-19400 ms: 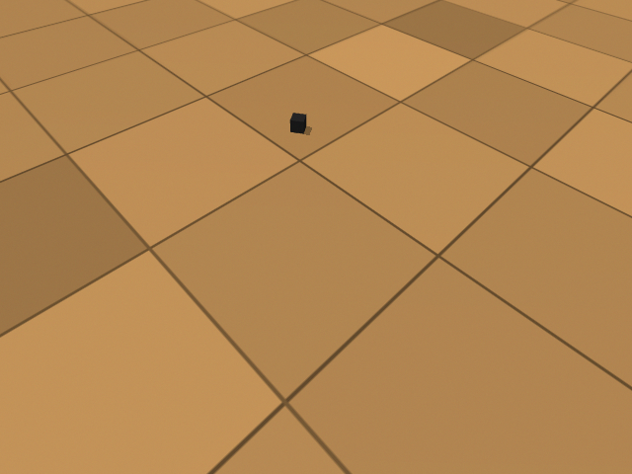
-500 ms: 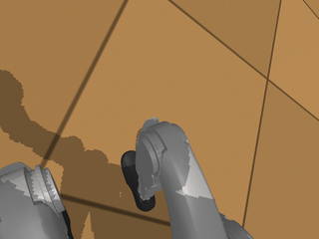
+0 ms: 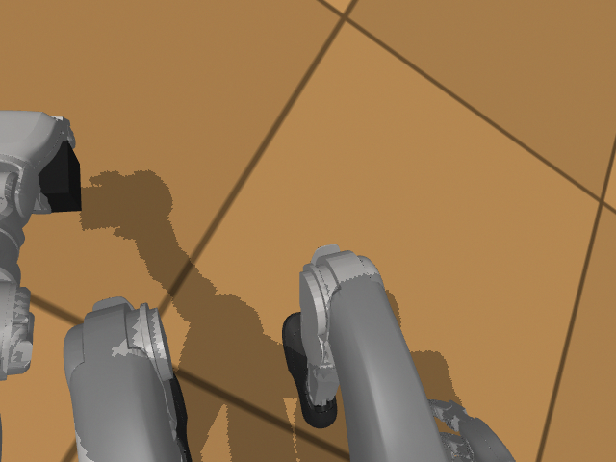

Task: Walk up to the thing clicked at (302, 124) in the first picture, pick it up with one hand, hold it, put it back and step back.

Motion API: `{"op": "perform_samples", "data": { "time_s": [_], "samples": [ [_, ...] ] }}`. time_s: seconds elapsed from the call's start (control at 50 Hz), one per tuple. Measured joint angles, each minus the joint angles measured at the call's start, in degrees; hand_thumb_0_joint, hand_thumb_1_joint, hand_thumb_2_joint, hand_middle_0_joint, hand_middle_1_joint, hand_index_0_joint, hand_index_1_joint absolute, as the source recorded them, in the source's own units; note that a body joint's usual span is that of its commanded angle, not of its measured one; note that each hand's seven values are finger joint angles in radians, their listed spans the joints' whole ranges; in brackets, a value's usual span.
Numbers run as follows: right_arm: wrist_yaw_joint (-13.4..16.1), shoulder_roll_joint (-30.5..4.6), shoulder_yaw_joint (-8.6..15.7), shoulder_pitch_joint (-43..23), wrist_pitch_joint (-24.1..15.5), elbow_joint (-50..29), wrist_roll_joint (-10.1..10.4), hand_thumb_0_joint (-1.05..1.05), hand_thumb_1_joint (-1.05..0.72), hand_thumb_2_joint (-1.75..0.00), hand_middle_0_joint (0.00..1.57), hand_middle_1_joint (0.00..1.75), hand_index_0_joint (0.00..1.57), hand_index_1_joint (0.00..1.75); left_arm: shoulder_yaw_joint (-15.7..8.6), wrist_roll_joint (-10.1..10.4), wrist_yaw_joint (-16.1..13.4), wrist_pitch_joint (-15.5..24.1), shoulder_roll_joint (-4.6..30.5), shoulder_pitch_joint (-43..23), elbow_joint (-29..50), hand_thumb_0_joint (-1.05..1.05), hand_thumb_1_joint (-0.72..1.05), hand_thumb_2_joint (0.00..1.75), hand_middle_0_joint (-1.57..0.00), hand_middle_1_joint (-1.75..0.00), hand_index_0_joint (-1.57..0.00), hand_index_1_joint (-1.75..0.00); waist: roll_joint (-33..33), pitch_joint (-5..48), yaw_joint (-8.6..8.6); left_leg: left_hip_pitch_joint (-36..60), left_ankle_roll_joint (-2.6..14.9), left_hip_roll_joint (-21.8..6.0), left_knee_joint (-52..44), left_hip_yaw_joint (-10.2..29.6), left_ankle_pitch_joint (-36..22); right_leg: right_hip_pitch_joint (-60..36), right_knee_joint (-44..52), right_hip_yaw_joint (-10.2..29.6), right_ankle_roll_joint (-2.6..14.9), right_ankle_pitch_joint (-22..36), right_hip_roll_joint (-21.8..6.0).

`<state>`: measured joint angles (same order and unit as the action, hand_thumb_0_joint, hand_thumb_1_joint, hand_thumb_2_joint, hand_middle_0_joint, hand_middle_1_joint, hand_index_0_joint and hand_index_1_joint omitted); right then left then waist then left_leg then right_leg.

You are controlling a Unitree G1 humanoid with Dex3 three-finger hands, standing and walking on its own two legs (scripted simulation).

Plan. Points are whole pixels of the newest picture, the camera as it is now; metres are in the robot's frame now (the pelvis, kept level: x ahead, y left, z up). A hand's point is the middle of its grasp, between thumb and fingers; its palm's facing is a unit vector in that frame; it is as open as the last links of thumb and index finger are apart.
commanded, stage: settle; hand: left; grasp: from above
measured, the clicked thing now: (43, 177) +0.50 +0.24 -0.21
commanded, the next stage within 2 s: lift in 0.12 s
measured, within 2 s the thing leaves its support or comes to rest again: neither
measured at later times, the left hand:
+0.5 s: hand (3, 164) +0.48 +0.25 -0.10, palm faces -0.47 +0.02 -0.88, open 10.2 cm
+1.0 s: hand out of the picture +0.41 +0.26 +0.06, palm faces -0.45 -0.03 -0.89, open 10.2 cm
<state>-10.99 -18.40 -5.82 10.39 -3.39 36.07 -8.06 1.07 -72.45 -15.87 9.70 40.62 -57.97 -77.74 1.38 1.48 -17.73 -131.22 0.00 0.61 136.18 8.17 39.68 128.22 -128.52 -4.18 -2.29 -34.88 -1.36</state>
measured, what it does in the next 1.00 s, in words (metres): rises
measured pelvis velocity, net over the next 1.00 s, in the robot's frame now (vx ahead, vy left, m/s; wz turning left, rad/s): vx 0.00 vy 0.00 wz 0.09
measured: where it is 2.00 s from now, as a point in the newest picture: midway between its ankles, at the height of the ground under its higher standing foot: (246, 420)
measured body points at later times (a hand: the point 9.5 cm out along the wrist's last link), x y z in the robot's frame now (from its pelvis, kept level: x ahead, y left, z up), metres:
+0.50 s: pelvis +0.00 +0.00 +0.03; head +0.22 +0.06 +0.42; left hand +0.50 +0.24 -0.05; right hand +0.03 -0.27 -0.08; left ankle +0.07 +0.12 -0.31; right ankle +0.12 -0.13 -0.31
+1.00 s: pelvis +0.00 +0.00 +0.15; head +0.16 +0.04 +0.57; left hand +0.43 +0.26 +0.11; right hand +0.13 -0.27 +0.03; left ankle +0.07 +0.12 -0.31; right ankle +0.12 -0.13 -0.31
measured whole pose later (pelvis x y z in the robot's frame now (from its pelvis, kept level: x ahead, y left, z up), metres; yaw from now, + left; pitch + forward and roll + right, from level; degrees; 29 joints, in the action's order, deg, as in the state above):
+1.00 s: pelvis +0.00 +0.00 +0.15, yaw +5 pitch +31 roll -5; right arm -1.3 -15.6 1.4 10.4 4.4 35.9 0.4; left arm 6.6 -61.3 -2.6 9.2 32.2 -35.8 -47.9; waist 2.7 11.3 -7.6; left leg -103.4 0.7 0.0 108.6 3.3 36.7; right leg 102.2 -104.1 -1.2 -2.5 -33.1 -2.1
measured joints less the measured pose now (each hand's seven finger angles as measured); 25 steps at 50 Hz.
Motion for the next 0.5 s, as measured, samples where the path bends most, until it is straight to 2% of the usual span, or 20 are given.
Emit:
{"op": "perform_samples", "data": {
  "time_s": [0.08, 0.14, 0.24, 0.32, 0.4, 0.5],
  "samples": [
    [1.6, 0.0, 0.4, 0.1, 1.6, -0.4, 0.2, 0.00, -0.91, -0.90, 0.20, 0.30, 0.20, 0.30, 0.4, 0.3, 3.0, 1.8, 0.3, -0.3, 1.0, -0.02, -0.04, 0.48, -0.75, -0.47, -0.76, -0.43, -0.4, -0.8, 0.35, 0.9, -0.33, 0.0, -1.0, -0.1, -0.9, -0.6, 0.6, 0.1, 0.19, 0.8, -0.1],
    [2.6, -0.2, 0.7, 0.8, 2.3, 0.1, 0.4, 0.00, -0.91, -0.90, 0.20, 0.30, 0.20, 0.30, 1.2, 0.4, 3.8, 3.5, 0.3, -0.5, 2.4, -0.02, -0.04, 0.48, -0.75, -0.47, -0.76, -0.43, -0.7, -0.8, 0.81, 0.8, -0.54, 0.2, -1.3, -0.1, -1.5, -0.5, 0.7, 0.1, 0.39, 1.3, -0.2],
    [3.8, -0.3, 1.2, 1.9, 3.1, 0.9, 0.7, 0.00, -0.91, -0.90, 0.20, 0.30, 0.20, 0.30, 1.4, -0.5, 2.8, 5.1, 0.3, -0.7, 3.6, -0.02, -0.04, 0.48, -0.75, -0.47, -0.76, -0.43, -0.8, -0.2, 1.00, 0.6, -0.66, 0.3, -1.6, -0.2, -2.0, -0.3, 0.9, 0.2, 0.54, 1.6, -0.3],
    [4.2, 0.1, 1.6, 2.5, 3.5, 1.4, 1.2, 0.00, -0.91, -0.90, 0.20, 0.30, 0.20, 0.30, 1.6, -0.7, 1.8, 4.6, -0.1, -0.9, 3.4, -0.02, -0.04, 0.48, -0.75, -0.47, -0.76, -0.43, -0.3, 0.9, 1.01, 0.7, -0.46, 0.3, -2.2, -0.6, -2.0, -0.4, 1.4, 0.4, 0.53, 1.5, -0.3],
    [4.3, 1.0, 2.1, 3.1, 4.1, 2.1, 2.2, 0.00, -0.91, -0.91, 0.20, 0.30, 0.20, 0.30, 1.8, 0.9, 2.4, 2.5, -1.5, 0.0, 3.6, -0.02, -0.03, 0.47, -0.75, -0.47, -0.75, -0.43, 0.5, 2.9, 1.46, 1.5, -0.10, 0.1, -3.6, -1.4, -1.8, -0.9, 2.5, 1.1, 0.22, 1.2, -0.3],
    [4.7, 2.2, 2.4, 3.1, 4.9, 2.3, 3.6, 0.00, -0.91, -0.91, 0.20, 0.30, 0.20, 0.30, 2.6, 3.3, 5.6, 0.3, -2.9, 1.9, 5.0, -0.02, -0.02, 0.47, -0.74, -0.47, -0.75, -0.44, 1.4, 4.7, 2.50, 4.0, 0.36, -0.1, -6.3, -2.5, -1.4, -3.0, 4.6, 2.0, 0.00, 0.7, -0.4]
  ]
}}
